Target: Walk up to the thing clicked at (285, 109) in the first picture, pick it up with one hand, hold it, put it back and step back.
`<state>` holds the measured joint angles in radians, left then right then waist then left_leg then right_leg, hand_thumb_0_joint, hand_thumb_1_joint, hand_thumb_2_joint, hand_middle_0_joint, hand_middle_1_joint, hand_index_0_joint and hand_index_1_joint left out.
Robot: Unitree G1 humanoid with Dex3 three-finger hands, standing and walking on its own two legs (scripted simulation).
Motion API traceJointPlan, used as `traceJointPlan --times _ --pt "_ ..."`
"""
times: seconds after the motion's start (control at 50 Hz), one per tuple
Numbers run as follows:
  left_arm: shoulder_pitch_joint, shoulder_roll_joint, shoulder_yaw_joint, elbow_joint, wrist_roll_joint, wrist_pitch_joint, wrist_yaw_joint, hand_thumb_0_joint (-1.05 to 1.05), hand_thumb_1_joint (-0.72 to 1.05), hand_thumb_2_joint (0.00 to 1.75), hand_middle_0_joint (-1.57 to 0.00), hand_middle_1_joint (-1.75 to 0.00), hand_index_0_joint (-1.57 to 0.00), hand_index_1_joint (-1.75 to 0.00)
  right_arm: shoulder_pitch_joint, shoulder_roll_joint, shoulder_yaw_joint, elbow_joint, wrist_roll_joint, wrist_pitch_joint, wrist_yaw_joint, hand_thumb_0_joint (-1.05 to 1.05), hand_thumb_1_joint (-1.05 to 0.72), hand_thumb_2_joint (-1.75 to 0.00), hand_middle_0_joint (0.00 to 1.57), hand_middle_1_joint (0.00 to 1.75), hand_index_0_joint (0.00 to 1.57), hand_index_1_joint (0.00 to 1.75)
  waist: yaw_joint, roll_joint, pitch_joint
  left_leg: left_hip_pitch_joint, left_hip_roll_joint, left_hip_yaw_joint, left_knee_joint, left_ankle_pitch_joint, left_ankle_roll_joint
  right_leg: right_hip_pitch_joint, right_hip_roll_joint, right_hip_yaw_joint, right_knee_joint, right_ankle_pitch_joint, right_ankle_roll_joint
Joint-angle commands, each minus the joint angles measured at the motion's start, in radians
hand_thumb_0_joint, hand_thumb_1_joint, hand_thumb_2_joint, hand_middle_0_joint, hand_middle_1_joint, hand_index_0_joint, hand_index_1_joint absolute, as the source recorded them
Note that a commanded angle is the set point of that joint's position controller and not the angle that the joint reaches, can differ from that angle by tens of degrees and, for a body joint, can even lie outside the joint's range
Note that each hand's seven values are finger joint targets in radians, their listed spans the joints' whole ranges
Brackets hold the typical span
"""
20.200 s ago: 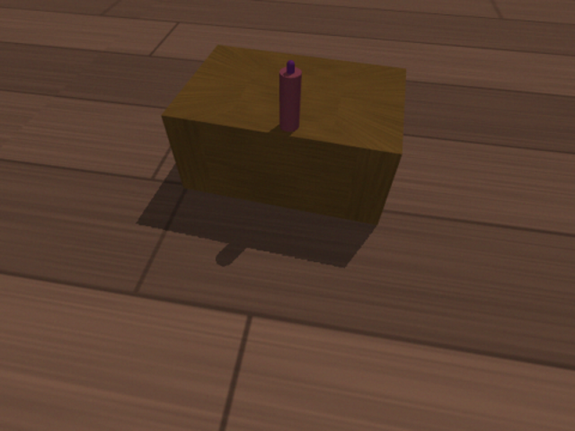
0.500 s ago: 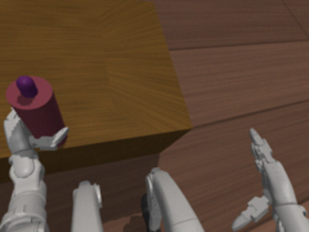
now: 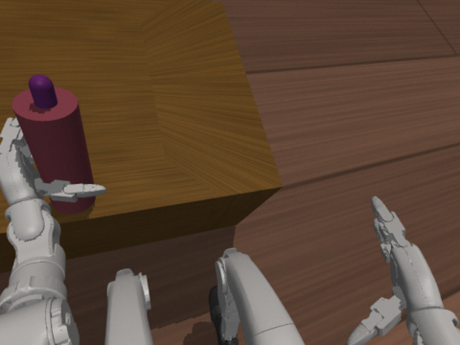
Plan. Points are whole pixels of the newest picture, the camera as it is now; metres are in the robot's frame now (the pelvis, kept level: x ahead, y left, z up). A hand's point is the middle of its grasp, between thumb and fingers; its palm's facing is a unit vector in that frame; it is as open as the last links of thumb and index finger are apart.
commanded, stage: withdraw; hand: left
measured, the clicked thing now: (60, 149) +0.46 +0.19 -0.03
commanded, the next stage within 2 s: rise in 0.32 s
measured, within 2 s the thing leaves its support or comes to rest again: rests again in 1.18 s
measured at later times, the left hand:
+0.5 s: hand out of the picture +0.41 +0.27 +0.03, palm faces +0.23 -0.97 -0.09, open 17.6 cm
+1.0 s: hand out of the picture +0.34 +0.29 +0.11, palm faces +0.30 -0.88 -0.36, open 17.1 cm
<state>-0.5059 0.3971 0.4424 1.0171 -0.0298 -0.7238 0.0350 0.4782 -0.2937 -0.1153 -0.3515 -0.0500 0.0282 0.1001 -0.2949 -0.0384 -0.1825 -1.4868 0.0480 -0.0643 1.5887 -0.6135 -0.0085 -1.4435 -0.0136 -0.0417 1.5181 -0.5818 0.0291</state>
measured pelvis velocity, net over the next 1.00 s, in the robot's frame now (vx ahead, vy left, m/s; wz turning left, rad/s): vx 0.05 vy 0.00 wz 0.02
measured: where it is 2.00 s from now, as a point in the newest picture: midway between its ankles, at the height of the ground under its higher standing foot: outside the picture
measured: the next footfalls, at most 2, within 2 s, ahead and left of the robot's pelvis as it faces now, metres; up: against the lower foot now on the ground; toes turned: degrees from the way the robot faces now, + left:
none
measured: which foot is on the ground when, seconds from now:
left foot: down 0.00-1.00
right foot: down 0.00-1.00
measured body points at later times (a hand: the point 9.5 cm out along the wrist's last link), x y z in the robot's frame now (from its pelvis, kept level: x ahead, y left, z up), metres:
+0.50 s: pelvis +0.02 +0.00 +0.05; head +0.14 +0.05 +0.48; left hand +0.39 +0.32 +0.04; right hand +0.18 -0.25 +0.09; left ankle +0.05 +0.12 -0.55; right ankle +0.06 -0.14 -0.55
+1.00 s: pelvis +0.05 +0.00 +0.13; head +0.08 +0.01 +0.58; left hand +0.32 +0.33 +0.13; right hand +0.23 -0.22 +0.11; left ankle +0.05 +0.12 -0.55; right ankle +0.06 -0.14 -0.55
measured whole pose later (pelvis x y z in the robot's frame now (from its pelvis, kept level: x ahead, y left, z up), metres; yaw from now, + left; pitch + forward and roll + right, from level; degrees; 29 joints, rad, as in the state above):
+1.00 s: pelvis +0.05 +0.00 +0.13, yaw +1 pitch +13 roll -1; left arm -0.11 0.38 0.23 0.64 0.00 -0.06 0.09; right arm 0.43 -0.22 0.04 0.00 0.05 0.16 -0.05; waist -0.02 -0.01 -0.17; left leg -0.73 0.04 0.01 0.98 -0.47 -0.01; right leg -0.72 -0.03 0.00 0.95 -0.45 0.03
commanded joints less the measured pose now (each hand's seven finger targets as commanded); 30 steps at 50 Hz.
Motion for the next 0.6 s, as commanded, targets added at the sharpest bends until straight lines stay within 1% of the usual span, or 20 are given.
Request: traceJointPlan --times 0.0,0.02,0.06,0.08,0.1,0.12,0.16,0.22,0.26,0.32,0.36,0.38,0.42,0.44,0.46,0.48,0.5,0.54,0.56,0.58 --pt "-0.237 0.161 0.024 -0.16 -0.01 -0.076 -0.018 0.0 -0.61 0.11 -0.16 -0.16 -0.19 -0.14 0.018 -0.169 -0.121 -0.204 0.002 -0.069 -0.021 0.0 0.56 -0.04 0.05 0.05 0.05 0.05 0.024 0.208 -0.473 0.369 -0.04 0.003 -0.226 0.221 0.011 0.268 0.04 -0.002 -0.167 0.212 -0.055" --pt "-0.245 0.21 0.045 -0.17 -0.007 -0.079 -0.021 0.0 -0.61 0.1 -0.13 -0.14 -0.17 -0.12 0.022 -0.186 -0.142 -0.198 0.004 -0.07 -0.025 0.0 0.56 -0.04 0.05 0.05 0.05 0.05 0.021 0.223 -0.485 0.376 -0.038 0.004 -0.223 0.219 0.011 0.267 0.04 0.002 -0.167 0.211 -0.055" --pt "-0.231 0.257 0.074 -0.203 -0.011 -0.083 -0.037 0.0 -0.6 0.11 -0.11 -0.13 -0.13 -0.11 0.038 -0.192 -0.145 -0.176 0.002 -0.064 -0.027 0.0 0.56 -0.04 0.05 0.05 0.05 0.05 0.041 0.246 -0.503 0.382 -0.041 0.009 -0.227 0.229 0.008 0.289 0.037 0.012 -0.168 0.217 -0.055" --pt "-0.235 0.258 0.077 -0.199 -0.015 -0.079 -0.046 0.0 -0.59 0.1 -0.1 -0.12 -0.13 -0.1 0.049 -0.191 -0.148 -0.172 0.002 -0.061 -0.028 0.0 0.56 -0.04 0.05 0.05 0.05 0.05 0.035 0.26 -0.512 0.404 -0.04 0.006 -0.231 0.247 0.007 0.285 0.038 0.008 -0.17 0.226 -0.056" --pt "-0.249 0.287 0.095 -0.264 -0.021 -0.08 -0.052 0.0 -0.58 0.1 -0.08 -0.11 -0.11 -0.09 0.056 -0.181 -0.138 -0.184 0.003 -0.058 -0.027 0.0 0.56 -0.04 0.05 0.05 0.05 0.05 0.049 0.283 -0.547 0.427 -0.04 0.009 -0.234 0.271 0.005 0.309 0.037 0.012 -0.169 0.244 -0.057" --pt "-0.246 0.323 0.12 -0.295 -0.03 -0.074 -0.057 0.0 -0.59 0.09 -0.08 -0.1 -0.11 -0.08 0.048 -0.195 -0.154 -0.198 0.01 -0.056 -0.029 0.0 0.55 -0.04 0.05 0.05 0.05 0.05 0.059 0.291 -0.57 0.433 -0.043 0.012 -0.239 0.267 0.005 0.345 0.034 0.019 -0.177 0.246 -0.054" --pt "-0.218 0.335 0.133 -0.343 -0.046 -0.051 -0.078 0.0 -0.56 0.09 -0.05 -0.08 -0.07 -0.07 0.063 -0.193 -0.151 -0.175 0.014 -0.048 -0.033 0.0 0.55 -0.05 0.05 0.05 0.05 0.05 0.08 0.316 -0.585 0.475 -0.042 0.015 -0.251 0.29 0.003 0.363 0.033 0.029 -0.188 0.259 -0.056" --pt "-0.156 0.297 0.118 -0.355 -0.073 0.001 -0.12 0.0 -0.57 0.07 -0.06 -0.07 -0.07 -0.06 0.086 -0.175 -0.125 -0.167 0.024 -0.036 -0.045 0.0 0.54 -0.05 0.05 0.05 0.05 0.05 0.088 0.337 -0.577 0.551 -0.037 0.011 -0.289 0.336 -0.006 0.366 0.037 0.013 -0.208 0.278 -0.061" --pt "-0.17 0.288 0.106 -0.395 -0.091 0.03 -0.143 0.0 -0.6 0.06 -0.05 -0.06 -0.06 -0.05 0.081 -0.171 -0.123 -0.11 0.029 -0.029 -0.058 0.0 0.54 -0.05 0.05 0.05 0.05 0.05 0.099 0.35 -0.522 0.566 -0.035 0.011 -0.32 0.307 -0.011 0.349 0.036 0.012 -0.232 0.251 -0.061" --pt "-0.133 0.206 0.047 -0.372 -0.121 0.083 -0.186 0.0 -0.61 0.05 -0.05 -0.06 -0.07 -0.05 0.078 -0.149 -0.092 -0.094 0.038 -0.031 -0.074 0.0 0.54 -0.05 0.05 0.05 0.05 0.05 0.09 0.28 -0.44 0.557 -0.029 0.014 -0.352 0.266 -0.005 0.372 0.035 0.014 -0.289 0.234 -0.055" --pt "-0.078 0.217 0.064 -0.351 -0.131 0.108 -0.202 0.0 -0.61 0.04 -0.04 -0.05 -0.06 -0.03 0.079 -0.15 -0.08 -0.08 0.045 -0.033 -0.085 0.0 0.56 -0.04 0.05 0.05 0.05 0.05 0.108 0.224 -0.397 0.543 -0.03 0.016 -0.371 0.266 -0.001 0.404 0.034 0.015 -0.312 0.24 -0.053" --pt "-0.05 0.173 0.036 -0.31 -0.141 0.119 -0.217 0.0 -0.61 0.03 -0.03 -0.04 -0.07 -0.02 0.074 -0.149 -0.078 -0.044 0.048 -0.034 -0.089 0.0 0.57 -0.04 0.05 0.05 0.05 0.05 0.109 0.211 -0.34 0.533 -0.029 0.015 -0.39 0.244 -0.003 0.381 0.035 0.008 -0.318 0.22 -0.056" --pt "-0.032 0.143 0.022 -0.322 -0.161 0.127 -0.23 0.0 -0.56 0.06 -0.05 -0.03 -0.04 -0.05 0.065 -0.156 -0.087 -0.085 0.054 -0.043 -0.099 0.0 0.6 -0.03 0.05 0.05 0.05 0.05 0.098 0.122 -0.315 0.514 -0.029 0.02 -0.399 0.224 0.01 0.424 0.035 0.01 -0.354 0.222 -0.048" --pt "0.086 0.345 0.05 -0.23 -0.023 0.225 -0.171 0.0 -0.57 0.05 -0.06 -0.03 -0.06 -0.04 0.132 -0.193 -0.115 -0.108 0.071 -0.015 -0.111 0.0 0.52 -0.04 0.06 0.05 0.06 0.05 0.165 0.169 -0.34 0.64 -0.043 0.035 -0.478 0.249 -0.003 0.509 0.034 0.0 -0.406 0.227 -0.048" --pt "-0.031 0.292 0.02 -0.332 -0.044 0.26 -0.13 0.0 -0.58 0.05 -0.07 -0.05 -0.07 -0.05 0.121 -0.173 -0.107 -0.066 0.075 0.006 -0.114 0.0 0.5 -0.05 0.06 0.05 0.06 0.05 0.151 0.186 -0.334 0.648 -0.036 0.035 -0.493 0.263 -0.01 0.502 0.041 0.006 -0.416 0.237 -0.051" --pt "-0.161 0.32 0.018 -0.502 -0.034 0.27 -0.109 0.0 -0.61 0.06 -0.07 -0.05 -0.07 -0.06 0.159 -0.147 -0.081 -0.037 0.072 0.02 -0.115 0.0 0.48 -0.05 0.06 0.05 0.06 0.05 0.16 0.235 -0.389 0.693 -0.036 0.034 -0.503 0.281 -0.014 0.507 0.037 0.011 -0.417 0.258 -0.052" --pt "-0.157 0.343 0.018 -0.514 -0.013 0.298 -0.09 0.0 -0.61 0.05 -0.08 -0.06 -0.08 -0.07 0.157 -0.137 -0.083 -0.023 0.075 0.033 -0.115 0.0 0.45 -0.06 0.06 0.05 0.06 0.05 0.174 0.262 -0.405 0.746 -0.035 0.035 -0.521 0.313 -0.019 0.526 0.037 0.007 -0.42 0.276 -0.054" --pt "-0.083 0.339 0.007 -0.473 0.01 0.365 -0.041 0.0 -0.6 0.05 -0.09 -0.08 -0.1 -0.07 0.144 -0.126 -0.077 0.059 0.076 0.048 -0.128 0.0 0.35 -0.09 0.06 0.05 0.06 0.05 0.188 0.227 -0.346 0.753 -0.034 0.037 -0.546 0.339 -0.014 0.549 0.038 0.004 -0.442 0.293 -0.052" --pt "-0.1 0.397 0.025 -0.498 0.026 0.386 -0.016 0.0 -0.56 0.07 -0.09 -0.09 -0.1 -0.08 0.121 -0.117 -0.06 0.097 0.074 0.056 -0.131 0.0 0.3 -0.1 0.06 0.05 0.06 0.05 0.207 0.23 -0.328 0.737 -0.036 0.04 -0.555 0.323 -0.009 0.558 0.035 0.009 -0.453 0.28 -0.05" --pt "-0.097 0.417 0.034 -0.51 0.037 0.405 0.007 0.0 -0.54 0.08 -0.09 -0.1 -0.1 -0.09 0.102 -0.101 -0.039 0.127 0.068 0.063 -0.134 0.0 0.28 -0.1 0.06 0.05 0.06 0.05 0.224 0.23 -0.328 0.744 -0.035 0.041 -0.568 0.323 -0.008 0.578 0.032 0.014 -0.466 0.276 -0.05"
